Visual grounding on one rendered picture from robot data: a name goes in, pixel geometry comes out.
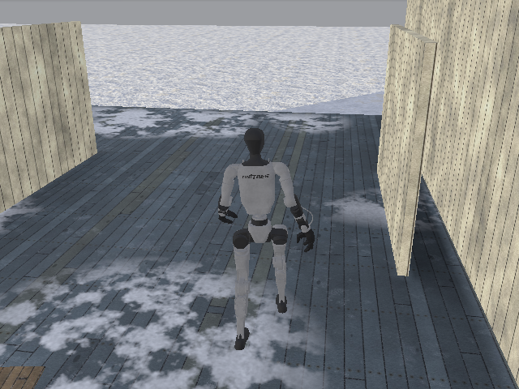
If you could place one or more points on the right robot forearm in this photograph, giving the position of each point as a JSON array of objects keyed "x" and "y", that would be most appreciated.
[{"x": 299, "y": 216}]

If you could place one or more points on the robot right upper arm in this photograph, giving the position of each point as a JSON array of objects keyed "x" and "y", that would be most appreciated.
[{"x": 286, "y": 183}]

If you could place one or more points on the robot left upper arm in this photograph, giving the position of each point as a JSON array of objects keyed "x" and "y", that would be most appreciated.
[{"x": 228, "y": 183}]

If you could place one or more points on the robot torso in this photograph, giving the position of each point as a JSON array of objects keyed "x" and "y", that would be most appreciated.
[{"x": 257, "y": 192}]

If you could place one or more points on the left robot forearm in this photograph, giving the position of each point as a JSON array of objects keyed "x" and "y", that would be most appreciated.
[{"x": 222, "y": 210}]

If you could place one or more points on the robot right hand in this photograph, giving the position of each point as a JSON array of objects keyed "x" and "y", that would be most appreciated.
[{"x": 310, "y": 239}]

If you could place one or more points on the robot left hand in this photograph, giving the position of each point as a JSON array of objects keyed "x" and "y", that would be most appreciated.
[{"x": 230, "y": 213}]

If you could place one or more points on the right robot thigh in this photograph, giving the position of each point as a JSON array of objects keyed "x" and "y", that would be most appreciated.
[{"x": 279, "y": 235}]

